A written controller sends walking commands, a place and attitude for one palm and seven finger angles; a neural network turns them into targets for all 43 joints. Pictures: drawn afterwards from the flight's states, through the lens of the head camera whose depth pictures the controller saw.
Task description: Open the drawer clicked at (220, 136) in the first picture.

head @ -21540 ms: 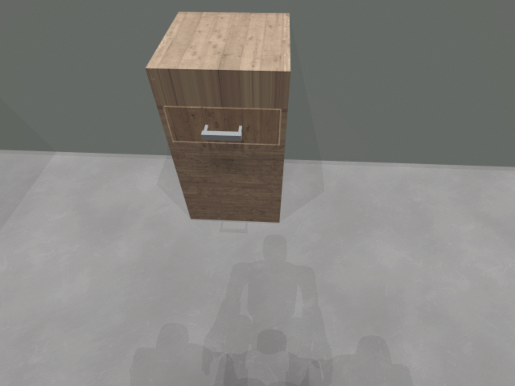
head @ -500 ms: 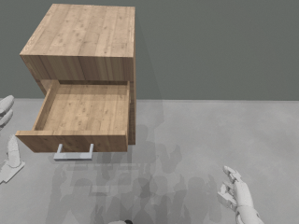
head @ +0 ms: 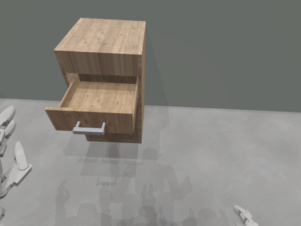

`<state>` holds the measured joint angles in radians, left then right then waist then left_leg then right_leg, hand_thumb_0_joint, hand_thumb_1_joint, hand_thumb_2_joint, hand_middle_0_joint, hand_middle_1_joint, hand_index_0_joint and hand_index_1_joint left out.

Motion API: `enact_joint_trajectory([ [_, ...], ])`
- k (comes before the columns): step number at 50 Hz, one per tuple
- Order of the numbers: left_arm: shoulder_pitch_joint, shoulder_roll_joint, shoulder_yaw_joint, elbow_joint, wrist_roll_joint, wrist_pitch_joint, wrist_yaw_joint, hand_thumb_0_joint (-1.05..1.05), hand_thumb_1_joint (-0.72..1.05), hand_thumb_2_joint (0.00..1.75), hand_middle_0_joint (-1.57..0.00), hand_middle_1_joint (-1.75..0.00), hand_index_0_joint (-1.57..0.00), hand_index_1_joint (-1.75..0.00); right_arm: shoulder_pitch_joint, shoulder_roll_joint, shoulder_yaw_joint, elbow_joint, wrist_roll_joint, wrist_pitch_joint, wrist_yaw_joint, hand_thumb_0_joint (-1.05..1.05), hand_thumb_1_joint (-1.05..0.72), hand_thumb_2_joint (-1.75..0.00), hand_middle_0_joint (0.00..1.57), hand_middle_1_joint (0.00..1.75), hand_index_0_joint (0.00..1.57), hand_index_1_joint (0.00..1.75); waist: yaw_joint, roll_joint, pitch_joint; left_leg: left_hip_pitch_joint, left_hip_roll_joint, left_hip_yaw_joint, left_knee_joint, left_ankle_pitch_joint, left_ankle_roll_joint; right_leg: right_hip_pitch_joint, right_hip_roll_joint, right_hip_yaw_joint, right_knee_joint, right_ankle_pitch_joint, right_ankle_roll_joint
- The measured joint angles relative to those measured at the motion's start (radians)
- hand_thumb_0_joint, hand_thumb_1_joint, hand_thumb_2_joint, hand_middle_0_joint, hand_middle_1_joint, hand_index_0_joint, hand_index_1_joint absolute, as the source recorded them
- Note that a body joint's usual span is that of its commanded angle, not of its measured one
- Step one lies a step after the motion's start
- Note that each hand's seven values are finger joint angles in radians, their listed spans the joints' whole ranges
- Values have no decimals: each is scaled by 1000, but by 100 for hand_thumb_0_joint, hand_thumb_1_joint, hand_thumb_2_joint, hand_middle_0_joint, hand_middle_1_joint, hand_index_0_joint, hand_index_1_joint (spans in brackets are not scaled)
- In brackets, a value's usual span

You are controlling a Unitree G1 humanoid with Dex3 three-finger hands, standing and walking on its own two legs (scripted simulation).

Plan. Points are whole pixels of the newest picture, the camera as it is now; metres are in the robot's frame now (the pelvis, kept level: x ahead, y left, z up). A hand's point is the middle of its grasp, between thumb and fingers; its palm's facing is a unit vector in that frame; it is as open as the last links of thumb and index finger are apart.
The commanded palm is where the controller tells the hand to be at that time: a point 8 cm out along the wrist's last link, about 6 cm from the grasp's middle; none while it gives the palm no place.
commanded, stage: stop stepping back and stand still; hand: left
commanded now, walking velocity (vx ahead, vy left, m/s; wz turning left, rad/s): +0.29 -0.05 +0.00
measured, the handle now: (90, 127) +0.57 +0.29 -0.19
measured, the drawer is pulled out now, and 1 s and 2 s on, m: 0.28 0.28 0.28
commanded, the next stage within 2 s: let the arm hang, fingers relaxed in 0.42 s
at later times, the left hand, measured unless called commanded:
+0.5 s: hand (38, 186) +0.16 +0.20 +0.17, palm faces +0.34 -0.85 -0.41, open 7.5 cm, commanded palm none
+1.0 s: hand out of the picture -0.05 +0.18 -0.16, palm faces +0.10 -0.97 -0.23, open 7.1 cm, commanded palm none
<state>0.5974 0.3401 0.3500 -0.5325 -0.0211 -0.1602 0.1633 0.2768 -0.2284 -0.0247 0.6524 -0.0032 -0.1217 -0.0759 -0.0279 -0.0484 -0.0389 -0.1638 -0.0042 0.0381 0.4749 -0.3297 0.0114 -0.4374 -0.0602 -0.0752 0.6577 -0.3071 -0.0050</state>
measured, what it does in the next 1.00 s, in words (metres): steps on the spot: left foot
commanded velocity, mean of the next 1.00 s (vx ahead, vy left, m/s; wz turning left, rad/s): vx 0.07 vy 0.03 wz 0.00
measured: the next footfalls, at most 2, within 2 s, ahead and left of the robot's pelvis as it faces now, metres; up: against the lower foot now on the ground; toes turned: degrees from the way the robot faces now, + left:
left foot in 0.52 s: +0.02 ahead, +0.08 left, +0.00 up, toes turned +4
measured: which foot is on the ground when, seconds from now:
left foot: down 0.00-0.18, up 0.20-0.50, down 0.52-1.00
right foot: down 0.00-1.00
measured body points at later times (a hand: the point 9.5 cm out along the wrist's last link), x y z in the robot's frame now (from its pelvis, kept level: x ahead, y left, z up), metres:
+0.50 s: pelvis -0.02 -0.02 +0.01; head -0.03 -0.01 +0.46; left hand +0.13 +0.24 +0.19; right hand +0.12 -0.28 -0.06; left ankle -0.02 +0.08 -0.72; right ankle +0.02 -0.09 -0.73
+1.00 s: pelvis -0.02 -0.02 +0.01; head +0.02 -0.01 +0.46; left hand -0.05 +0.23 -0.15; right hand +0.02 -0.26 -0.14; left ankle -0.02 +0.08 -0.73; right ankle +0.01 -0.14 -0.73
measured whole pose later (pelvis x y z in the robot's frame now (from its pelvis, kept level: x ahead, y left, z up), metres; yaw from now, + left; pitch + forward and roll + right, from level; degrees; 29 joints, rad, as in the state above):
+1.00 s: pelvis -0.02 -0.02 +0.01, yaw +4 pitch +0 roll -1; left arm 0.36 0.21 0.03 0.98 0.02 0.04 0.01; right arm 0.30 -0.19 -0.01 0.98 -0.02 0.02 -0.02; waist 0.02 -0.01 0.08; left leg -0.24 -0.02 0.01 0.50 -0.25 0.03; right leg -0.24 0.01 0.00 0.46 -0.22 0.00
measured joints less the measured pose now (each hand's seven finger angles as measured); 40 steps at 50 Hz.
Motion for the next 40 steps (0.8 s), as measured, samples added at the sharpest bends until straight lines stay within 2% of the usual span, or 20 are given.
enact_joint_trajectory([
  [2,36,10,1,-21,6,5,-4,2,89,90,-21,-30,-20,-30,4,15,-1,-7,0,-21,8,1,-90,-90,20,30,20,30,-7,1,1,11,4,7,-3,14,-12,-32,23,0,164,-93,6],
  [4,72,31,8,-55,5,1,-11,2,89,90,-21,-30,-20,-30,16,32,1,-10,8,-42,19,1,-90,-90,20,30,20,30,-19,14,-8,16,16,-2,-7,20,-17,-35,44,-11,245,-115,9],
  [6,85,56,19,-81,1,-19,-14,2,89,90,-21,-30,-21,-30,26,40,10,-9,11,-50,24,1,-90,-90,20,30,20,30,-14,31,-10,10,29,-11,10,15,-25,13,55,-29,178,-129,9],
  [8,74,79,44,-81,1,-43,-15,2,89,90,-21,-30,-21,-30,26,42,19,-10,10,-44,26,1,-90,-90,20,30,20,30,0,47,-8,-18,38,-14,73,-15,-26,96,57,-40,27,-108,8],
  [10,29,85,64,-54,4,-63,-20,2,89,90,-21,-30,-21,-30,-2,36,18,0,14,-24,28,1,-90,-90,20,30,20,30,16,74,15,-89,51,-22,226,-98,4,111,71,-51,-31,17,-38],
  [12,-33,62,53,1,3,-74,-36,2,89,90,-21,-30,-21,-30,-38,27,7,34,15,10,32,1,-90,-90,20,30,20,30,19,97,40,-188,32,-52,451,-118,19,109,77,-74,-23,41,-78],
  [14,-53,20,42,56,1,-80,-48,1,89,90,-21,-30,-21,-30,-53,23,1,51,15,39,42,1,-90,-90,20,30,20,30,26,96,36,-265,9,-44,603,-67,20,120,78,-71,-64,55,-82],
  [16,-29,-18,31,86,-8,-74,-52,1,89,90,-21,-30,-21,-30,-53,24,1,46,15,56,45,1,-90,-90,20,30,20,30,22,82,19,-307,-2,-17,644,-2,16,132,76,-59,-129,88,-77],
  [18,8,-37,12,91,-9,-63,-50,1,89,90,-21,-30,-21,-30,-44,28,2,32,12,55,41,1,-90,-90,20,30,20,30,15,56,3,-303,-5,16,571,22,19,150,69,-51,-199,124,-74],
  [22,64,-27,-36,12,8,-44,-31,2,89,90,-21,-30,-21,-30,-18,28,7,-4,0,29,18,1,-90,-90,20,30,20,30,16,-3,-8,-193,-10,72,246,-32,44,174,60,-45,-287,140,-75],
  [24,81,-10,-45,-45,13,-48,-19,2,89,90,-21,-30,-21,-30,-14,15,8,-25,-5,15,7,1,-90,-90,20,30,20,30,15,-9,-5,-117,-12,74,78,-35,56,174,67,-50,-292,138,-73],
  [26,79,11,-39,-94,11,-59,-8,2,89,90,-22,-30,-21,-30,-20,-6,0,-55,-8,5,0,1,-90,-90,20,30,20,30,10,15,10,-61,-1,41,-49,2,66,152,85,-65,-245,119,-61],
  [27,36,22,-48,-55,29,-76,-23,2,89,90,-21,-30,-21,-30,-28,-19,-16,-47,-12,-12,18,1,-90,-90,20,30,20,30,1,29,19,-84,-1,26,-40,99,60,122,77,-74,-179,110,-42],
  [28,-32,25,-77,33,43,-63,-49,1,89,90,-21,-30,-21,-30,-37,-32,-31,-29,-16,-11,40,1,-90,-90,20,30,20,30,-1,39,25,-110,-12,13,-1,126,52,89,60,-60,-97,53,-26],
  [30,-160,-2,-147,273,60,30,-92,1,89,90,-21,-30,-20,-30,-55,-53,-36,19,-25,23,67,1,-90,-90,20,30,20,30,-3,62,16,-143,-36,-4,54,100,45,32,38,-3,51,-78,-5],
  [32,-257,-43,-200,539,63,126,-118,1,90,90,-20,-30,-20,-30,-62,-49,-23,64,-34,55,78,0,-91,-90,20,30,20,30,-11,72,1,-159,-54,-18,85,70,45,13,27,48,118,-146,5],
  [33,-290,-60,-220,661,63,162,-128,1,90,90,-20,-30,-20,-30,-63,-38,-12,82,-37,67,80,0,-91,-90,20,30,20,30,-11,66,2,-159,-60,-18,98,60,44,27,23,65,99,-135,8],
  [35,-323,-79,-253,862,63,203,-141,1,90,90,-20,-30,-19,-30,-64,-1,16,111,-36,86,84,0,-91,-90,20,30,20,30,0,29,19,-156,-69,-2,134,36,36,74,15,98,9,19,7],
  [37,-329,-113,-294,1040,61,222,-151,1,91,90,-20,-30,-19,-30,-67,28,30,141,-27,103,86,1,-91,-90,20,30,20,30,0,30,52,-138,-47,-7,158,16,21,98,36,94,14,25,7],
  [40,-292,-161,-354,1231,52,240,-170,1,91,90,-20,-30,-19,-30,-42,64,39,177,-20,124,85,1,-91,-90,20,30,20,30,-3,26,74,-111,-31,-15,134,21,20,135,53,85,-25,3,1],
])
